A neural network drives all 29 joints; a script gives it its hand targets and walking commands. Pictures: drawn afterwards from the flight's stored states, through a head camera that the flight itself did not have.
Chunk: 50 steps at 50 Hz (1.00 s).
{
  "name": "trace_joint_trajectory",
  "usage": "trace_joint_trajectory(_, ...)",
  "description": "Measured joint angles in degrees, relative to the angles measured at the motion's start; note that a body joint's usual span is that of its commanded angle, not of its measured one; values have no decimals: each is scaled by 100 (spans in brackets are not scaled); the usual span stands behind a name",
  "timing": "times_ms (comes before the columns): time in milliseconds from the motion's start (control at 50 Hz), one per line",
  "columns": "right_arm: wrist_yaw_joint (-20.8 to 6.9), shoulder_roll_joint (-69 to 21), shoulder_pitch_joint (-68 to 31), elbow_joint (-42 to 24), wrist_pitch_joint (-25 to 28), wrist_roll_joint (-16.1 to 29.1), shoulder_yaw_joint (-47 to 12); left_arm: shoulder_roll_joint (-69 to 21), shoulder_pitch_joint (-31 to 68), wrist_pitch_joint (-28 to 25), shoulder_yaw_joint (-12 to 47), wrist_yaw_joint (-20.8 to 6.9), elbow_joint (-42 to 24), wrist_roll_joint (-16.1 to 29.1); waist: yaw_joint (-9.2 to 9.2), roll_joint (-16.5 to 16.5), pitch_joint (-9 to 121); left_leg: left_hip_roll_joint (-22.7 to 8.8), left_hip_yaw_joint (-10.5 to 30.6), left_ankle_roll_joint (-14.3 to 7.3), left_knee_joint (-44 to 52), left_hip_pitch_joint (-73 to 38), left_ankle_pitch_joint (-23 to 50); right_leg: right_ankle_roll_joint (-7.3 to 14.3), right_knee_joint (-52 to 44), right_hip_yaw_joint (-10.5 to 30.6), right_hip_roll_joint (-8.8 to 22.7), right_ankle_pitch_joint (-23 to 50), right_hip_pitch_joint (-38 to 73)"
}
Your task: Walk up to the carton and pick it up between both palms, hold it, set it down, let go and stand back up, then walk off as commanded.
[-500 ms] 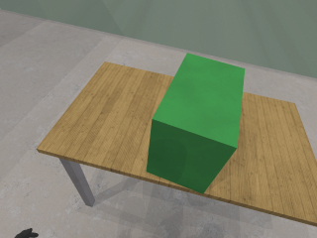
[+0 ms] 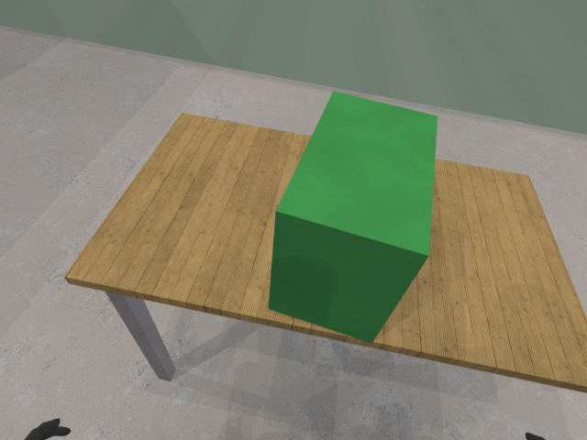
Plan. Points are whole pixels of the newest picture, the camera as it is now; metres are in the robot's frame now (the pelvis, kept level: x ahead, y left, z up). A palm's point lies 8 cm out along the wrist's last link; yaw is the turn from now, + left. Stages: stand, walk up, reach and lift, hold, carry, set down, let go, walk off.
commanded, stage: walk up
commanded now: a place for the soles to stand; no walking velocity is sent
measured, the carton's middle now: (352, 213) +0.49 -0.08 +0.02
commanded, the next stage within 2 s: none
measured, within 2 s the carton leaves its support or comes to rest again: neither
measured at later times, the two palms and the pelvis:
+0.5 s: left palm out of the picture +0.10 +0.35 -0.08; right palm out of the picture +0.10 -0.32 -0.04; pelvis +0.00 +0.02 +0.00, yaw -2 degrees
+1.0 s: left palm out of the picture +0.13 +0.33 -0.08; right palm out of the picture +0.12 -0.34 -0.06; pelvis +0.02 +0.00 -0.01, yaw -4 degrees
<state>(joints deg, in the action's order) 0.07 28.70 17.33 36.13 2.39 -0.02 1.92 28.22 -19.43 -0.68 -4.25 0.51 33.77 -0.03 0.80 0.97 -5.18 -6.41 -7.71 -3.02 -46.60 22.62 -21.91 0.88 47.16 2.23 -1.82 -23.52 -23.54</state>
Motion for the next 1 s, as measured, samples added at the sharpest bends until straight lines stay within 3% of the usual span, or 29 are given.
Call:
trace_joint_trajectory(80,-14,-11,-51,3,-169,0,1,7,-50,-56,34,19,146,0,-4,-97,-21,8,15,0,-622,71,-711,63,-117,13,-1,86,245)
trace_joint_trajectory(180,-64,1,-108,-3,-179,0,1,21,-48,-185,41,53,164,0,-7,-292,-21,72,21,0,-725,98,-811,245,-272,145,24,271,191)
trace_joint_trajectory(220,-66,2,-95,-4,-161,0,1,21,-42,-188,41,53,164,0,-9,-357,-19,108,26,0,-468,71,-794,144,-274,171,35,334,103)
trace_joint_trajectory(280,-66,-41,0,-4,-61,0,1,19,-19,-160,51,52,168,0,-9,-320,-16,193,17,4,-98,21,-9,98,-127,193,75,285,27)
trace_joint_trajectory(340,-66,-45,24,-4,32,0,2,20,-20,-121,71,60,167,0,-9,-289,15,115,23,4,-58,19,-103,76,397,193,28,-184,-214)
trace_joint_trajectory(440,-65,-46,24,-2,65,0,2,22,-22,-120,71,60,166,0,-6,-118,19,-10,17,4,0,21,-120,56,486,191,40,-198,-304)
trace_joint_trajectory(540,-65,-48,-55,-2,-28,0,1,24,-53,-163,71,82,164,0,-2,-27,26,-5,-10,41,-153,22,-199,103,-245,8,42,240,26)
trace_joint_trajectory(600,-65,-56,-102,2,-135,0,2,22,-62,-191,72,88,176,0,-7,-78,28,-13,-9,54,-506,37,-670,-22,-186,21,41,233,96)
trace_joint_trajectory(640,-65,-55,-104,-2,-169,0,1,22,-63,-222,72,100,174,0,-6,-152,48,18,-7,54,-552,40,-949,85,-145,37,44,173,81)
trace_joint_trajectory(700,-69,-54,-90,-4,-134,0,1,22,-55,-227,72,107,175,0,-7,-266,49,71,-5,54,-386,40,-302,120,-139,69,62,179,51)
trace_joint_trajectory(800,-69,-55,-65,-2,-14,0,2,22,-54,-205,73,107,176,0,-7,-385,54,-41,-4,41,-359,40,-438,95,276,70,54,-312,-149)
trace_joint_trajectory(880,-69,-55,-75,-3,-13,0,2,22,-54,-258,73,107,174,0,-6,-242,56,-68,-17,81,-388,40,-466,152,-12,70,61,633,-49)
trace_joint_trajectory(1000,-69,-54,-203,-2,-93,0,1,22,-53,-297,95,116,175,0,-7,-31,66,27,-16,133,-414,40,-460,-62,1,128,131,-20,7)
